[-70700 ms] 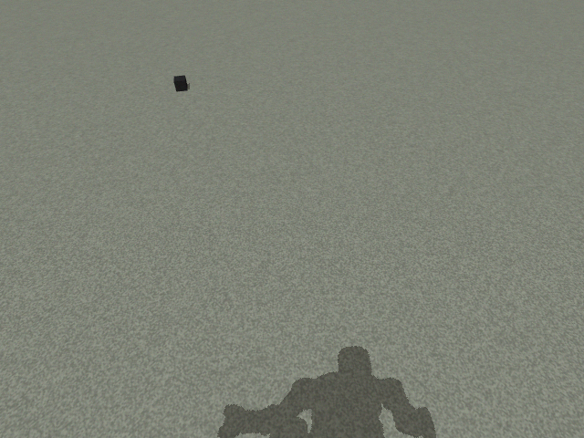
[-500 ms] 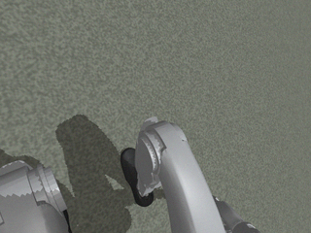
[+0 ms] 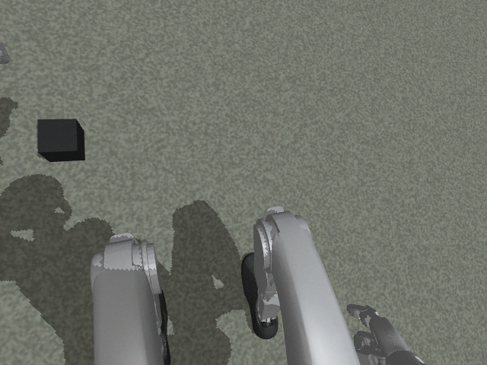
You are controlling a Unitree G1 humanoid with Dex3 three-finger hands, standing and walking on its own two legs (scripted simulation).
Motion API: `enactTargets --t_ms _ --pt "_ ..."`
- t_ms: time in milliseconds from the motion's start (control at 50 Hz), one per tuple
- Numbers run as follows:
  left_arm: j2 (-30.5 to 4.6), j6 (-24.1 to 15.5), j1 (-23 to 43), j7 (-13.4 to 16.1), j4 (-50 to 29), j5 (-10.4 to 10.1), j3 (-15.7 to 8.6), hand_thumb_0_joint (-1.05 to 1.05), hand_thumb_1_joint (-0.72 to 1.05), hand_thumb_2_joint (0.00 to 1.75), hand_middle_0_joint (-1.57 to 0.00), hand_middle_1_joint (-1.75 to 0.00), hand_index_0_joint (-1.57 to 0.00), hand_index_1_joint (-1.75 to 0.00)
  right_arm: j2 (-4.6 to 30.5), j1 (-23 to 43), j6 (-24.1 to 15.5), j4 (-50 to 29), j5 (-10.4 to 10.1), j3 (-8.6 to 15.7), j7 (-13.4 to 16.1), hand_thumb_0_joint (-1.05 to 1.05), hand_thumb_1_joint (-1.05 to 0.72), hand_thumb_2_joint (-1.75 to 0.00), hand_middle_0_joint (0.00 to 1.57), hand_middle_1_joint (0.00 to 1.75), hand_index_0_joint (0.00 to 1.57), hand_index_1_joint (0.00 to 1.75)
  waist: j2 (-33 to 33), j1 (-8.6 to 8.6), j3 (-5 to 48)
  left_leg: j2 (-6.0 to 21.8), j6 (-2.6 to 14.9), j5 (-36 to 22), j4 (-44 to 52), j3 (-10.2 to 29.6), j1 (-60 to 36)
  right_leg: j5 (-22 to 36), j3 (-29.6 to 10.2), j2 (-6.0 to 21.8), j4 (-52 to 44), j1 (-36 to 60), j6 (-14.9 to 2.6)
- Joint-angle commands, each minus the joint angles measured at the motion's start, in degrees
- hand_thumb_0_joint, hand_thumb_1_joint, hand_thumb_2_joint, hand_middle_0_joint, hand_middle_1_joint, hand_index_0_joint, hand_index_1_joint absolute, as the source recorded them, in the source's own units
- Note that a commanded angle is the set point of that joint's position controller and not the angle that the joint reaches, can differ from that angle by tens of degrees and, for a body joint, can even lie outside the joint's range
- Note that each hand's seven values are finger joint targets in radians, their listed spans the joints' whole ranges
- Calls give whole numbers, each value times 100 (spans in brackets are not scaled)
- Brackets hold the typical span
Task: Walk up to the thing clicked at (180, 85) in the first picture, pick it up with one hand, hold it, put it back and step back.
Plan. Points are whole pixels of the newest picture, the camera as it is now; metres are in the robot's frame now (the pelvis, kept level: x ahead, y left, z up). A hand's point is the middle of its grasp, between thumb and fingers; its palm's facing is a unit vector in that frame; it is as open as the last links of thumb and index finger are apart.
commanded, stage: go down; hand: left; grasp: from above
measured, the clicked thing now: (62, 141) +0.55 +0.30 -0.36
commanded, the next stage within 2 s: approach in 2.00 s
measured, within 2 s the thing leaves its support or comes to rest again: neither
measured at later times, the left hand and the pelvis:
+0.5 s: hand out of the picture +0.50 +0.33 +0.01, palm faces -0.45 -0.04 -0.89, open 13.9 cm; pelvis +0.00 -0.01 +0.06, yaw +2 degrees
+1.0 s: hand out of the picture +0.50 +0.34 +0.05, palm faces -0.45 -0.03 -0.89, open 14.0 cm; pelvis +0.01 -0.01 +0.09, yaw +3 degrees
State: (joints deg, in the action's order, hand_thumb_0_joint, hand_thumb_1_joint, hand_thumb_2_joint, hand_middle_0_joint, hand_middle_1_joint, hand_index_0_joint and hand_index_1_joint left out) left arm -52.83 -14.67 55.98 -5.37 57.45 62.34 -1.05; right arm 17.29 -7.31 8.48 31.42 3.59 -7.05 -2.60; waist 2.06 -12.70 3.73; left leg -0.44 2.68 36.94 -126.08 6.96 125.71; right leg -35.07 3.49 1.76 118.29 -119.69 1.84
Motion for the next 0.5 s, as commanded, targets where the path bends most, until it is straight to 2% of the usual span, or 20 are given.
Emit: enactTargets --t_ms 0,20,40,80,160,200,240,320,380,440,480 --pt "-1415 -214 2074 75 -837 -49 -443 0 -50 97 -5 -108 -6 -106 1282 -1242 -14 50 6 538 198 0 -91 -90 20 30 20 30 1741 -301 3633 40 -110 -488 1871 35 -3436 707 303 -227 -1120 1412 -438" --pt "-1506 -260 2126 94 -896 -51 -512 0 -50 96 -5 -109 -7 -106 1261 -1230 -24 47 9 548 213 0 -91 -90 20 30 20 30 1811 -219 3814 43 -113 -615 1896 -27 -3549 807 265 -221 -1147 1513 -436" --pt "-1533 -291 2185 108 -893 -59 -552 0 -50 97 -5 -108 -7 -106 1246 -1271 -35 37 18 560 228 0 -91 -90 20 30 20 30 1829 -231 3895 35 -118 -653 1931 -56 -3635 833 253 -221 -1209 1598 -439" --pt "-1705 -341 2272 136 -956 -23 -700 0 -50 96 -5 -108 -7 -106 1307 -1266 -32 56 -7 606 267 0 -91 -90 20 30 20 30 1999 -131 4059 36 -156 -733 2102 26 -3915 868 242 -194 -1213 1554 -453" --pt "-1775 -414 2327 184 -1002 34 -739 0 -50 96 -5 -109 -7 -107 1180 -1373 -33 105 -45 615 292 0 -91 -90 20 30 20 30 2150 -103 4616 98 -140 -1141 2298 26 -4383 1145 215 -230 -1255 1851 -389" --pt "-1707 -403 2104 172 -838 8 -754 0 -50 95 -5 -109 -7 -107 1195 -1437 -31 116 -45 637 303 0 -91 -90 20 30 20 30 1883 -101 4424 90 -134 -1230 2352 54 -4394 1148 231 -223 -1372 1925 -392" --pt "-1878 -389 2132 191 -787 25 -872 0 -50 95 -5 -109 -7 -106 1234 -1422 -16 140 -44 661 326 0 -91 -90 20 30 20 30 1866 -57 4293 65 -137 -1192 2421 85 -4384 1095 212 -211 -1453 1898 -406" --pt "-1632 -368 1972 176 -538 -33 -738 0 -50 96 -5 -109 -7 -107 1115 -1459 -32 144 -71 629 333 0 -91 -90 20 30 20 30 1578 -82 4138 108 -76 -897 2616 -22 -4267 999 209 -250 -1675 2224 -363" --pt "-1820 -388 1922 155 -380 -29 -785 0 -50 95 -5 -110 -8 -107 1069 -1469 -74 142 -85 591 358 0 -91 -90 20 30 20 30 1247 -70 3917 68 -12 -579 2660 -208 -3811 841 159 -253 -1941 2653 -338" --pt "-1722 -457 1847 99 -275 -38 -731 0 -50 95 -5 -110 -8 -107 1048 -1432 -111 149 -92 602 363 0 -91 -90 20 30 20 30 1247 -65 3844 83 -20 -491 2751 -214 -3883 786 148 -255 -2040 2702 -334" --pt "-1865 -535 1914 75 -302 -40 -799 0 -50 95 -5 -109 -7 -106 1079 -1425 -140 187 -89 597 384 0 -91 -90 20 30 20 30 1261 -63 3833 85 -42 -517 2784 -186 -3921 792 147 -240 -2061 2709 -348"
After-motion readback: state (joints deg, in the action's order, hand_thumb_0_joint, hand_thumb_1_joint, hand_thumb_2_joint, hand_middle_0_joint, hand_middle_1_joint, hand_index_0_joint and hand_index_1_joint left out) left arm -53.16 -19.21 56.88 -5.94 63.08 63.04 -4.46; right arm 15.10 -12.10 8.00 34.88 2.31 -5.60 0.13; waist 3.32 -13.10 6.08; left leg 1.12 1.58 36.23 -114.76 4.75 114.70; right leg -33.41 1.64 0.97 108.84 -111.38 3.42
